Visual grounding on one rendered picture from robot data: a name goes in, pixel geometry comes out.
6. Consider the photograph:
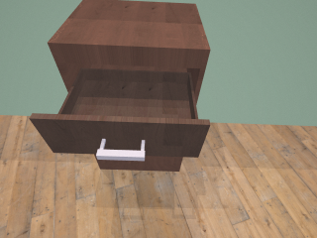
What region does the handle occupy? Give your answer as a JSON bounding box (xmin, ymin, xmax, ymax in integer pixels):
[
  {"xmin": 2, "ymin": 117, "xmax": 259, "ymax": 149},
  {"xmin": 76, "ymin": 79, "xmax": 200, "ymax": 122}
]
[{"xmin": 96, "ymin": 139, "xmax": 146, "ymax": 162}]

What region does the cabinet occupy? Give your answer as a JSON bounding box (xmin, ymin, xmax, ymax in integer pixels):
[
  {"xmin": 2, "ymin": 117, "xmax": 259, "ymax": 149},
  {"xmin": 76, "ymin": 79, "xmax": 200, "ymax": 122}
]
[{"xmin": 48, "ymin": 0, "xmax": 211, "ymax": 172}]

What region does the drawer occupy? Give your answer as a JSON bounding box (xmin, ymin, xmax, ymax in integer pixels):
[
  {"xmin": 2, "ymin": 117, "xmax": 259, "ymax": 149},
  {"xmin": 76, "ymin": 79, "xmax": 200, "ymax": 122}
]
[{"xmin": 29, "ymin": 68, "xmax": 211, "ymax": 158}]

